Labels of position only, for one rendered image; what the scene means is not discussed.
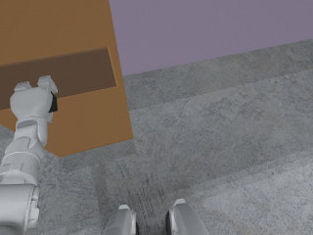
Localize handle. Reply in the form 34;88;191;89
49;91;58;113

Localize robot right thigh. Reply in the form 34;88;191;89
169;203;210;235

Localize robot left forearm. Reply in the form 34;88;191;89
0;116;48;186

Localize left robot upper arm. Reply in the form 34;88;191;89
0;183;42;235

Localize robot left hand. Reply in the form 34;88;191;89
10;75;58;124

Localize drawer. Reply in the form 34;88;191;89
0;47;116;111

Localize cabinet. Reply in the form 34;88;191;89
0;0;134;158

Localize robot right shin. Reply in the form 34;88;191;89
171;199;186;235

